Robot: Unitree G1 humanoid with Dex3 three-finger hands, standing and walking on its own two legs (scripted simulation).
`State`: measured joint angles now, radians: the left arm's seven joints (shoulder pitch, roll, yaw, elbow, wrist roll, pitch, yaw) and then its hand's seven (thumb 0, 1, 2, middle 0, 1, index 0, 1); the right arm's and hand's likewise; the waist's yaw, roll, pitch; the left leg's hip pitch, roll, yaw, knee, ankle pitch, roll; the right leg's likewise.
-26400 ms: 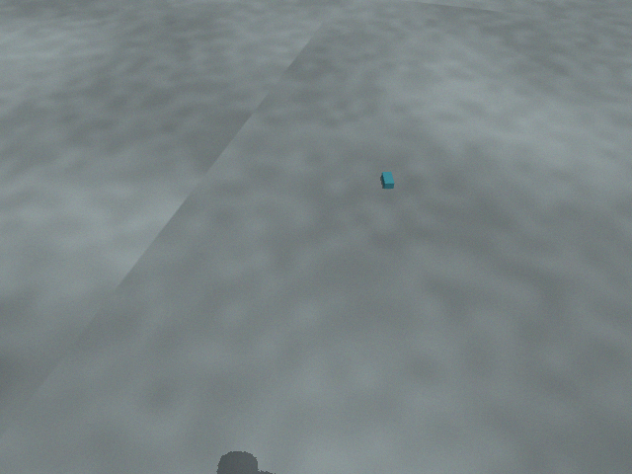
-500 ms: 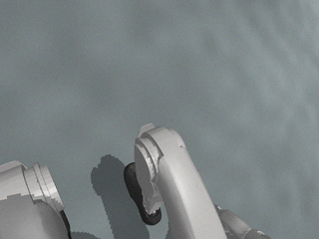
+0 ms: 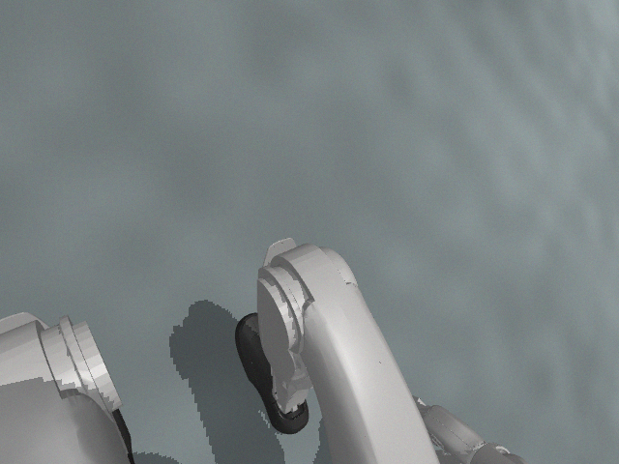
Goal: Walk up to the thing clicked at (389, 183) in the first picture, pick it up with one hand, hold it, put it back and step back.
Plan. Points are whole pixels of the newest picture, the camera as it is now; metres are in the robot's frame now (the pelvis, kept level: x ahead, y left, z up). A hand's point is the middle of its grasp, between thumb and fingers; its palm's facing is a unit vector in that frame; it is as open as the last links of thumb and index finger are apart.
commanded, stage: open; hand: left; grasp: from above
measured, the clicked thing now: out of the picture +0.43 +0.35 -0.28
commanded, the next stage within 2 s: withdraw in 0.60 s
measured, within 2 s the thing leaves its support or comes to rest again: neither
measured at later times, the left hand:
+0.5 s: hand out of the picture +0.42 +0.34 -0.25, palm faces -0.41 -0.20 -0.89, open 11.9 cm
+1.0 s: hand out of the picture +0.44 +0.35 -0.20, palm faces -0.31 -0.13 -0.94, open 12.5 cm
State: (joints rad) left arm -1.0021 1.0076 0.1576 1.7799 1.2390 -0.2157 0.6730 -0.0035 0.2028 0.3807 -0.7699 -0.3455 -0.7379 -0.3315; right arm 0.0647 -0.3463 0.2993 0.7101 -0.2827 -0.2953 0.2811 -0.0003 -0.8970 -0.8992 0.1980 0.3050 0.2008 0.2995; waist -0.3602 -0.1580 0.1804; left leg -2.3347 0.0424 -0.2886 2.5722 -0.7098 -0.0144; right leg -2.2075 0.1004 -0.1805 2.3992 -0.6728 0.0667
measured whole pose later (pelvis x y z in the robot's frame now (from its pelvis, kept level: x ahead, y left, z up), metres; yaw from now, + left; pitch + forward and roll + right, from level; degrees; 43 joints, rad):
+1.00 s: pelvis +0.00 +0.00 +0.01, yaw +1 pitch +28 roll -14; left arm -0.88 0.89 0.15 1.43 1.22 -0.19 0.56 0.00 -0.23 0.77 -0.32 -0.74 -0.32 -0.74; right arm 0.12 -0.33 0.22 0.73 -0.24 -0.24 0.29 0.00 -0.90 -0.90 0.20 0.30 0.20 0.30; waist -0.30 -0.09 0.07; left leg -2.35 0.03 -0.27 2.53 -0.71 -0.02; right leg -2.22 0.08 -0.17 2.38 -0.69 0.05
